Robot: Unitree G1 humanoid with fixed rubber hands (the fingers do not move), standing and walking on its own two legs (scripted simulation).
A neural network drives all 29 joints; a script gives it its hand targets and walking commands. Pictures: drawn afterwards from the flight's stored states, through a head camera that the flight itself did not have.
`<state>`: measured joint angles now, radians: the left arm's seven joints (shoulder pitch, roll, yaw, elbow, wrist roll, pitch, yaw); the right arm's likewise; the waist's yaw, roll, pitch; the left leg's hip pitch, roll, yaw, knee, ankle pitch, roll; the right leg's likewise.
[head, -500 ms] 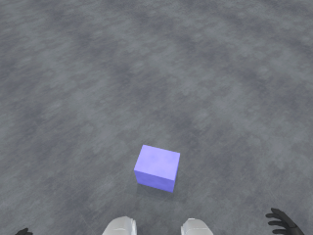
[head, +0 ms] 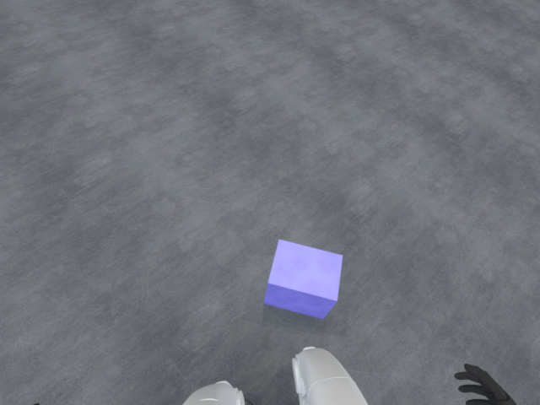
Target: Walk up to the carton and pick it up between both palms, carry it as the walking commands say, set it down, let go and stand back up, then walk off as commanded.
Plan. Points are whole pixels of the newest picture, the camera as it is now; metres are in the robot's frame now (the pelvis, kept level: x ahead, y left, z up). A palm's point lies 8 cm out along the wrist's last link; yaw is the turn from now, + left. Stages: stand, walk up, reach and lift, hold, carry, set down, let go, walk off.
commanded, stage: walk up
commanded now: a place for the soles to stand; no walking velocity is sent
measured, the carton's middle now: (301, 280) +0.52 -0.19 -0.64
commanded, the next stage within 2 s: none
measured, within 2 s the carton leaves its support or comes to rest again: neither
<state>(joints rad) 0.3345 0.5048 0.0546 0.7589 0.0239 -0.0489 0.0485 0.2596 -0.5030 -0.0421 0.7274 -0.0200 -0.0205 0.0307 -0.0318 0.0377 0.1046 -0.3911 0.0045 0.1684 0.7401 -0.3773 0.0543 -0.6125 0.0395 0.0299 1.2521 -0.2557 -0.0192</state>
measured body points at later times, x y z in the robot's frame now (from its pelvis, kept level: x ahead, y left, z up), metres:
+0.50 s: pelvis +0.03 +0.12 +0.00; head +0.09 +0.18 +0.44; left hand +0.11 +0.47 -0.13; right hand +0.15 -0.21 -0.06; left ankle +0.05 +0.19 -0.72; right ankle +0.03 -0.08 -0.64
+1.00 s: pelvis +0.01 +0.03 -0.02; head +0.02 +0.04 +0.43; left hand +0.12 +0.38 -0.11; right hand +0.10 -0.31 -0.09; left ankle +0.04 +0.17 -0.70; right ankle +0.07 -0.11 -0.72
